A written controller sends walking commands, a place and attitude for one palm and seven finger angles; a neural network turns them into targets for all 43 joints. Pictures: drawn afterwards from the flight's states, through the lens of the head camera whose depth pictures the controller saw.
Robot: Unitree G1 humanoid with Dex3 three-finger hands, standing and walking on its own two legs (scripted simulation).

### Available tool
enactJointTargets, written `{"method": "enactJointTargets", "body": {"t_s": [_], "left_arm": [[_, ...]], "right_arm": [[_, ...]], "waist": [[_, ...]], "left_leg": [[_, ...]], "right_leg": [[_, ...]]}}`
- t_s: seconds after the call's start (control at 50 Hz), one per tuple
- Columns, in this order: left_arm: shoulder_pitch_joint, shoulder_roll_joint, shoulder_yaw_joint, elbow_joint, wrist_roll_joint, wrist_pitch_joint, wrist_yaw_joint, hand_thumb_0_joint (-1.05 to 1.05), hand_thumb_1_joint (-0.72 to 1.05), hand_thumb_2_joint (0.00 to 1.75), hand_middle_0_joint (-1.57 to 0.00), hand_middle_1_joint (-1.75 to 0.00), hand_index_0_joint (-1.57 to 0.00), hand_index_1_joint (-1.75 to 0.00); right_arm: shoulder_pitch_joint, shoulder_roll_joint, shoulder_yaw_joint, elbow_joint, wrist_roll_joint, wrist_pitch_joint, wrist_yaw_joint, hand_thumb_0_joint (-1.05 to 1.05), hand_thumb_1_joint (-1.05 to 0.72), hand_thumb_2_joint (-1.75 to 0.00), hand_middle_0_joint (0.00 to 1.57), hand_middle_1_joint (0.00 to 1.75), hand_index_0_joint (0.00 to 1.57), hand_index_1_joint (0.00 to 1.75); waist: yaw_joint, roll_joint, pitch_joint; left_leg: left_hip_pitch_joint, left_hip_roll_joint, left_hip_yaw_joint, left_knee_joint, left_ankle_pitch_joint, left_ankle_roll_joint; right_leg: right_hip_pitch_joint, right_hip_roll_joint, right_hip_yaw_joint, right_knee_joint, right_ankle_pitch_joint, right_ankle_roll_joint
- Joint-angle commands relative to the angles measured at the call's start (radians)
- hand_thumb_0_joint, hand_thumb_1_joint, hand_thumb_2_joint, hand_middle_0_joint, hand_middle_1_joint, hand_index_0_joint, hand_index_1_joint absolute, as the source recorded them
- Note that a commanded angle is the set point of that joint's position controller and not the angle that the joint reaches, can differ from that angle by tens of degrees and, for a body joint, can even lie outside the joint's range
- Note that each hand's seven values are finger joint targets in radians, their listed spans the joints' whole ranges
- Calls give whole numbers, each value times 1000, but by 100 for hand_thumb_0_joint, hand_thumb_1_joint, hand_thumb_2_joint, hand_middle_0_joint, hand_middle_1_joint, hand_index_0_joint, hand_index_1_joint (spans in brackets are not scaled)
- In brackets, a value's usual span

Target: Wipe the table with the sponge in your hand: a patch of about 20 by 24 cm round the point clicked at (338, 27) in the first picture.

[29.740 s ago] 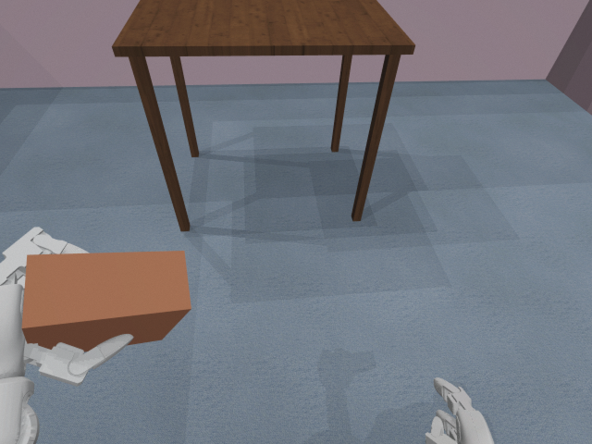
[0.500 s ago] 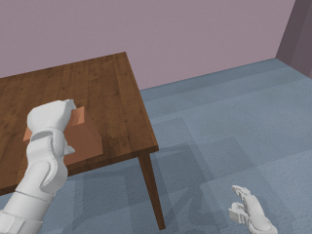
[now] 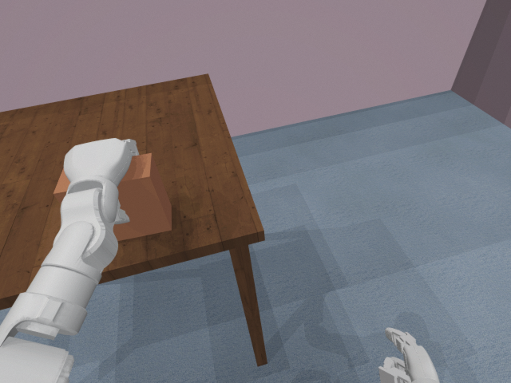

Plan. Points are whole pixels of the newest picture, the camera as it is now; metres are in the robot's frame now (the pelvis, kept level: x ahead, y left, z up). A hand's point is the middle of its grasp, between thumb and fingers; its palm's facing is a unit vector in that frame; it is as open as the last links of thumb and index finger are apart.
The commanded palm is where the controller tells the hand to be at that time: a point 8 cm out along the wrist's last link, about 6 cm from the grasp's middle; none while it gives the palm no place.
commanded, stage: wipe forward along the middle lane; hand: left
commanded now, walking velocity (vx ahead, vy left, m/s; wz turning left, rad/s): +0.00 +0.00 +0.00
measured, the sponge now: (125, 209) +0.35 +0.28 +0.09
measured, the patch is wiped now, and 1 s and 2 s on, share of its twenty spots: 0.95 0.95 1.00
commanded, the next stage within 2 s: slide back across to the first lane in 1.10 s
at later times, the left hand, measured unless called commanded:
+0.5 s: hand (117, 169) +0.39 +0.29 +0.15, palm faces -0.01 +0.02 -1.00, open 10.3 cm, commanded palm +0.38 +0.30 +0.17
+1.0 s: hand (120, 149) +0.45 +0.31 +0.15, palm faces -0.06 +0.03 -1.00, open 10.3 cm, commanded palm +0.44 +0.32 +0.17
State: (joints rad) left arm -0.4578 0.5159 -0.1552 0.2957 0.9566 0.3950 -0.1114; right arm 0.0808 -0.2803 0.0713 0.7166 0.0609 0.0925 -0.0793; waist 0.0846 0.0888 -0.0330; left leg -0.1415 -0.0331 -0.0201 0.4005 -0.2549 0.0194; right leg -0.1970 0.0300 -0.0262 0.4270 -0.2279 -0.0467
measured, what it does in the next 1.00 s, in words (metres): stands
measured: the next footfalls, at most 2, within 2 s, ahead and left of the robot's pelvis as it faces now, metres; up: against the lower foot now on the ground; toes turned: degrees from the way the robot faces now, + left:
none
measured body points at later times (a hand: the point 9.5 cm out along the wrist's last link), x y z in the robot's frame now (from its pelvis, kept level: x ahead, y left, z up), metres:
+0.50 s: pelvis +0.00 +0.01 +0.00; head +0.00 -0.02 +0.45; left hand +0.39 +0.29 +0.20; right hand +0.17 -0.23 -0.12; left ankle -0.03 +0.11 -0.74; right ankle +0.00 -0.09 -0.74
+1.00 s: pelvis +0.01 +0.01 +0.00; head +0.04 +0.00 +0.45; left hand +0.45 +0.31 +0.20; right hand +0.09 -0.25 -0.14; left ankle -0.03 +0.11 -0.74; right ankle +0.00 -0.09 -0.74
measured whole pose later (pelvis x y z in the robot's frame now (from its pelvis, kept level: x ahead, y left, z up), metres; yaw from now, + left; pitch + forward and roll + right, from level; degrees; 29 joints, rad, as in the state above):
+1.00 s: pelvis +0.01 +0.01 +0.00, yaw -1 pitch +7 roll +0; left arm -0.87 0.60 -0.10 0.92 1.02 0.16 -0.04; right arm 0.25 -0.30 0.03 0.77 0.07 0.10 -0.09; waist 0.00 0.05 -0.08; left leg -0.30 -0.03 0.00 0.44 -0.27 0.04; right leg -0.33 0.03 -0.01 0.42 -0.21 -0.03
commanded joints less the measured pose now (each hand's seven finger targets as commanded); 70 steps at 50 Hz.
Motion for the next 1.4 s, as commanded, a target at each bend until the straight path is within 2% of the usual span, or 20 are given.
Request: {"method": "enactJointTargets", "body": {"t_s": [0.0, 0.12, 0.14, 0.22, 0.24, 0.28, 0.34, 0.42, 0.44, 0.48, 0.54, 0.62, 0.82, 1.0, 1.04, 1.12, 1.18, 1.24, 1.26, 1.38], "left_arm": [[-271, 211, 98, -60, 29, -28, 40, 0, 10, 130, -120, -160, -120, -160], [-355, 202, 73, 39, 44, -35, 51, 0, 10, 130, -120, -160, -120, -160], [-359, 230, 96, 43, 49, -37, 53, 0, 10, 130, -120, -160, -120, -160], [-368, 193, 62, 77, 51, -50, 54, 0, 10, 130, -120, -160, -120, -160], [-359, 226, 92, 89, 54, -51, 56, 0, 10, 130, -120, -160, -120, -160], [-402, 181, 43, 136, 54, -56, 54, 0, 10, 130, -120, -160, -120, -160], [-443, 211, 62, 162, 71, -70, 57, 0, 10, 130, -120, -160, -120, -160], [-475, 195, 39, 281, 70, -90, 60, 0, 10, 130, -120, -160, -120, -160], [-488, 238, 74, 310, 75, -95, 61, 0, 10, 130, -120, -160, -120, -160], [-558, 238, 54, 358, 86, -113, 60, 0, 10, 130, -120, -160, -120, -160], [-583, 301, 96, 392, 101, -146, 59, 0, 10, 130, -120, -160, -120, -160], [-578, 263, 68, 444, 107, -187, 64, 0, 10, 130, -120, -160, -120, -160], [-663, 263, 60, 523, 107, -220, 96, 0, 10, 130, -120, -160, -120, -160], [-733, 307, 72, 601, 113, -231, 110, 0, 10, 130, -120, -160, -120, -160], [-765, 349, 99, 598, 123, -239, 112, 0, 10, 130, -120, -160, -120, -160], [-814, 365, 87, 650, 135, -241, 117, 0, 10, 130, -120, -160, -120, -160], [-815, 388, 102, 669, 143, -249, 116, 0, 10, 130, -120, -160, -120, -160], [-795, 465, 171, 624, 143, -274, 113, 0, 10, 130, -120, -160, -120, -160], [-765, 447, 164, 621, 133, -281, 113, 0, 10, 130, -120, -160, -120, -160], [-718, 525, 223, 611, 130, -293, 114, 0, 10, 130, -120, -160, -120, -160]], "right_arm": [[-162, -114, -46, -160, -8, -49, -3, 0, -90, -90, 20, 30, 20, 30], [-135, -122, -49, -143, -4, -46, -7, 0, -90, -90, 20, 30, 20, 30], [-135, -126, -51, -146, -6, -43, -6, 0, -90, -90, 20, 30, 20, 30], [-117, -124, -55, -140, -4, -42, -5, 0, -90, -90, 20, 30, 20, 30], [-112, -129, -55, -143, -5, -38, -4, 0, -90, -90, 20, 30, 20, 30], [-96, -129, -53, -131, -1, -37, -5, 0, -90, -90, 20, 30, 20, 30], [-85, -134, -58, -134, -5, -35, -10, 0, -90, -90, 20, 30, 20, 30], [-48, -135, -57, -115, -2, -38, -15, 0, -90, -90, 20, 30, 20, 30], [-43, -141, -58, -113, -3, -34, -17, 0, -90, -90, 20, 30, 20, 30], [-21, -140, -59, -102, -2, -36, -22, 0, -90, -90, 20, 30, 20, 30], [2, -147, -62, -105, -6, -32, -23, 0, -90, -90, 20, 30, 20, 30], [39, -142, -70, -102, -3, -32, -18, 0, -90, -90, 20, 30, 20, 30], [111, -153, -86, -74, 3, -32, -13, 0, -90, -90, 20, 30, 20, 30], [154, -160, -90, -55, 4, -27, -14, 0, -90, -90, 20, 30, 20, 30], [160, -165, -93, -53, 2, -26, -15, 0, -90, -90, 20, 30, 20, 30], [182, -168, -90, -48, 3, -27, -16, 0, -90, -90, 20, 30, 20, 30], [205, -167, -93, -48, -1, -27, -14, 0, -90, -90, 20, 30, 20, 30], [200, -167, -97, -65, -4, -17, -14, 0, -90, -90, 20, 30, 20, 30], [204, -161, -97, -69, -5, -16, -11, 0, -90, -90, 20, 30, 20, 30], [172, -172, -96, -76, 3, -2, -7, 0, -90, -90, 20, 30, 20, 30]], "waist": [[-5, -128, -188], [-21, -132, -164], [-14, -111, -180], [-23, -116, -196], [-15, -93, -198], [-39, -120, -154], [-32, -98, -193], [-50, -159, -162], [-46, -142, -162], [-64, -159, -162], [-50, -118, -217], [-63, -119, -215], [-88, -121, -230], [-111, -135, -246], [-108, -113, -263], [-135, -118, -241], [-124, -95, -280], [-93, -65, -362], [-90, -69, -374], [-78, -84, -305]], "left_leg": [[-65, -15, 32, -41, 221, 13], [-78, -14, 33, -49, 207, 10], [-79, -13, 33, -50, 204, 7], [-73, -14, 36, -40, 228, 11], [-83, -13, 35, -44, 222, 6], [-94, -8, 33, -49, 191, 6], [-93, -12, 34, -44, 204, 4], [-121, -13, 37, -36, 170, 10], [-130, -10, 38, -40, 158, 7], [-138, -11, 39, -33, 150, 11], [-149, -14, 40, -27, 168, 8], [-150, -11, 46, -12, 201, 13], [-158, -9, 39, -3, 211, 18], [-171, -3, 38, 2, 222, 20], [-174, -3, 35, -1, 221, 17], [-191, 0, 38, 8, 198, 20], [-187, 1, 39, 16, 231, 18], [-177, 0, 44, 19, 301, 16], [-166, 3, 49, 25, 326, 20], [-191, 1, 51, 4, 313, 21]], "right_leg": [[174, -16, 42, -47, 204, -4], [141, -13, 32, -57, 181, -6], [150, -14, 40, -57, 173, -9], [147, -12, 34, -51, 211, -9], [154, -13, 38, -50, 200, -13], [108, -10, 23, -56, 169, -9], [115, -11, 29, -52, 176, -15], [91, -11, 23, -55, 164, -4], [89, -11, 31, -60, 146, -8], [76, -12, 26, -56, 149, -4], [110, -14, 38, -48, 173, -8], [92, -12, 30, -37, 225, -8], [54, -5, 26, -35, 229, -9], [46, -2, 25, -31, 246, -6], [47, -1, 29, -35, 238, -10], [14, 0, 29, -33, 222, -4], [29, 2, 30, -23, 250, -8], [108, -2, 40, -10, 331, -13], [122, -1, 36, -1, 355, -10], [139, 1, 35, -16, 347, -10]]}}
